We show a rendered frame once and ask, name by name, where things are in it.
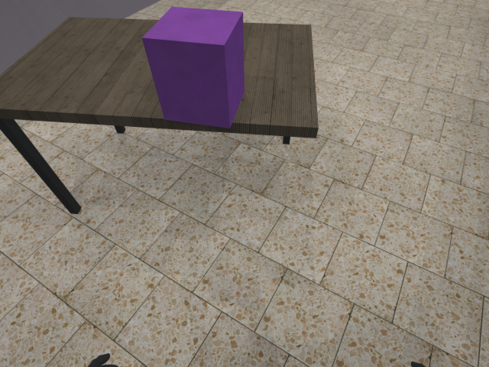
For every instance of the carton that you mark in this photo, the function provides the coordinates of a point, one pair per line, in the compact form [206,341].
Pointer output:
[196,58]

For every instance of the table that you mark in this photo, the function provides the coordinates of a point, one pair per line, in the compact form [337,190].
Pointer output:
[96,71]

